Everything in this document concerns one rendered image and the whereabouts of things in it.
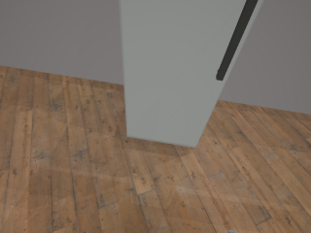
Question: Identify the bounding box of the fridge door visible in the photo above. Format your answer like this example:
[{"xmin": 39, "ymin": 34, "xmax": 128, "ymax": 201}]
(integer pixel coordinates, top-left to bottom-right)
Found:
[{"xmin": 121, "ymin": 0, "xmax": 262, "ymax": 147}]

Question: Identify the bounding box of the handle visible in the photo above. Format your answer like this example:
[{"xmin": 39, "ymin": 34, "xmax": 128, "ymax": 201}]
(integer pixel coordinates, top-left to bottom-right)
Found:
[{"xmin": 216, "ymin": 0, "xmax": 259, "ymax": 81}]

